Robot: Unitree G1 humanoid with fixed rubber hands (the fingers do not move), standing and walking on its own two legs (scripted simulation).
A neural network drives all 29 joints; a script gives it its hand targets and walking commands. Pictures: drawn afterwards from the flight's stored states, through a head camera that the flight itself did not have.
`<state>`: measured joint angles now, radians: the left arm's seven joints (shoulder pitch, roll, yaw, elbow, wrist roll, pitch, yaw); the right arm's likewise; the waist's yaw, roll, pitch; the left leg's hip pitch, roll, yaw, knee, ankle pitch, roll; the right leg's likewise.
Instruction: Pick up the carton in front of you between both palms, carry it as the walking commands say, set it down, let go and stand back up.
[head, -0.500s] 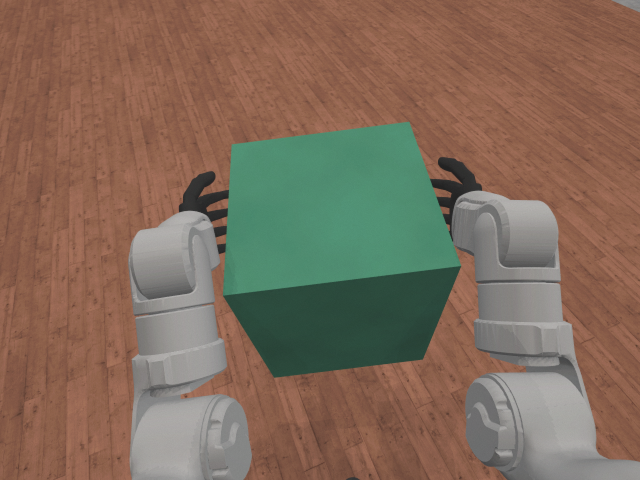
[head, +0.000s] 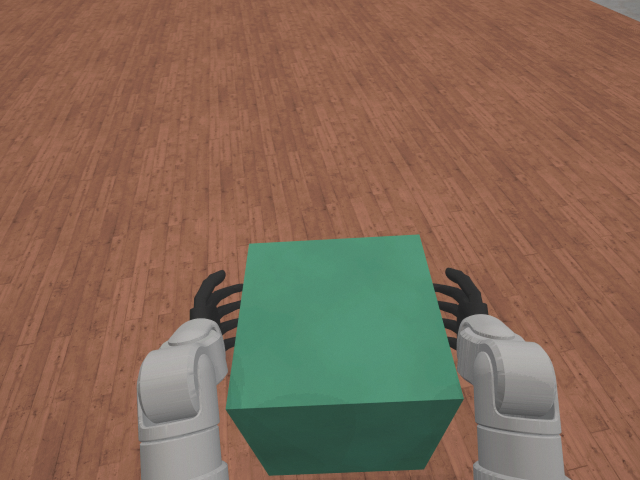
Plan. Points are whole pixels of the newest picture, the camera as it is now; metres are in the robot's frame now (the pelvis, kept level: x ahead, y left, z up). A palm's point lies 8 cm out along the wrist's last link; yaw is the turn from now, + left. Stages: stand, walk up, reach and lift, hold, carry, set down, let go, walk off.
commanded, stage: carry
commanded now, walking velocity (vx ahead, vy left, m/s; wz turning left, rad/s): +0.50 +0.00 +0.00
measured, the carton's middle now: (340, 361) +0.29 +0.00 +0.00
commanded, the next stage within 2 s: none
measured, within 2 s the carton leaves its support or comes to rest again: neither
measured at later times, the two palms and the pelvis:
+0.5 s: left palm (257, 193) +0.55 +0.13 +0.08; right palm (439, 183) +0.57 -0.17 +0.07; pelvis +0.30 -0.04 +0.00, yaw +3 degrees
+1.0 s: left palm (255, 93) +0.88 +0.16 +0.09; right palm (393, 90) +0.87 -0.14 +0.09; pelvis +0.61 +0.02 +0.01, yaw +0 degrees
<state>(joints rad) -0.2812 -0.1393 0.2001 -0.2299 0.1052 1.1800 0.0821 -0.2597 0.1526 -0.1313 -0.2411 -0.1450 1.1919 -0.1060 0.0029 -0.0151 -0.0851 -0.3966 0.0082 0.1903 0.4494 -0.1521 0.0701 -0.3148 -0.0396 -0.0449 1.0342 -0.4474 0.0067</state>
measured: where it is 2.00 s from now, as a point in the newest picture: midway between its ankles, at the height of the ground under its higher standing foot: (333, 295)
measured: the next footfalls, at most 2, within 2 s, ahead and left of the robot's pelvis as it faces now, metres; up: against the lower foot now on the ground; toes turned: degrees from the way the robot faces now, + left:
right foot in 0.34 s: +0.38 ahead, -0.12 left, +0.00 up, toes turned -10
left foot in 0.80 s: +0.65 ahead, +0.11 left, +0.00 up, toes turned +13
